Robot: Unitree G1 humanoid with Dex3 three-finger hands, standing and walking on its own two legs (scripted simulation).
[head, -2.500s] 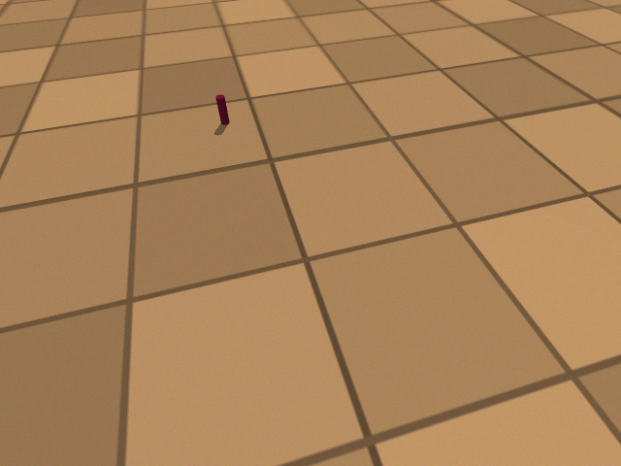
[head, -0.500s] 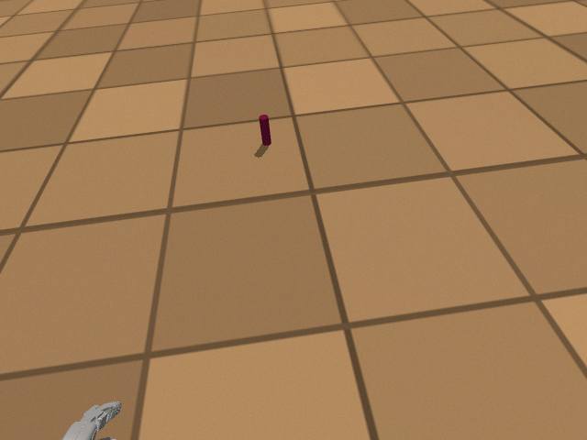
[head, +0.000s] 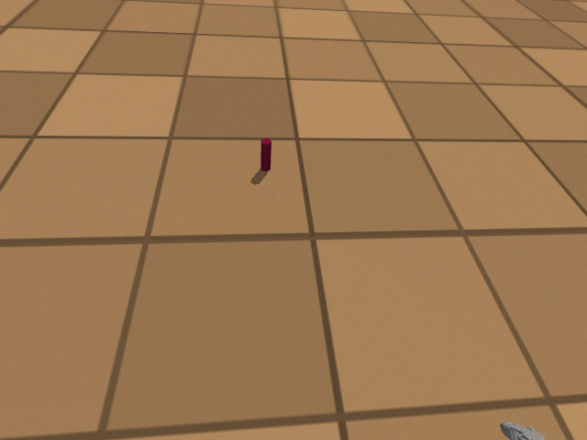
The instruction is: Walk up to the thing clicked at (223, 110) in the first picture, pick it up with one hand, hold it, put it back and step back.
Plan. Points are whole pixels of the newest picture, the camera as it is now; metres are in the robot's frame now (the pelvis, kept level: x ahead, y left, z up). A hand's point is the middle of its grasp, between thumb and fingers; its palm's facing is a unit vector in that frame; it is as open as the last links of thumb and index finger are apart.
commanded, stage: walk up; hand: left
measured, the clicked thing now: (266, 155) +1.51 +0.15 -0.68
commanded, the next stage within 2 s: none
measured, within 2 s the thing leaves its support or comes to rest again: neither
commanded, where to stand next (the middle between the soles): +1.19 -0.06 m, yaw +0 degrees
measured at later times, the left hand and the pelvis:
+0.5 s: hand (194, 291) +0.39 +0.20 -0.11, palm faces -0.02 -0.92 -0.38, open 7.4 cm; pelvis +0.27 -0.06 +0.00, yaw +0 degrees
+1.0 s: hand (192, 234) +0.55 +0.25 -0.15, palm faces -0.07 -0.94 -0.33, open 7.4 cm; pelvis +0.51 -0.03 +0.00, yaw -1 degrees
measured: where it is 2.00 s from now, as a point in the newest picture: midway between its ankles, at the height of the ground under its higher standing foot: (307, 257)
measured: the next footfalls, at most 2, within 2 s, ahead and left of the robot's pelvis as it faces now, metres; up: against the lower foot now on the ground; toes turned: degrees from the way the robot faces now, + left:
right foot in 0.32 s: +0.35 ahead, -0.16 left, +0.00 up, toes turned -6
left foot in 0.76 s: +0.59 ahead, +0.09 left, +0.00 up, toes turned +6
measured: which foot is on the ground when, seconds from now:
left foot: down 0.00-0.32, up 0.34-0.74, down 0.76-1.00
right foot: up 0.00-0.30, down 0.32-0.80, up 0.82-1.00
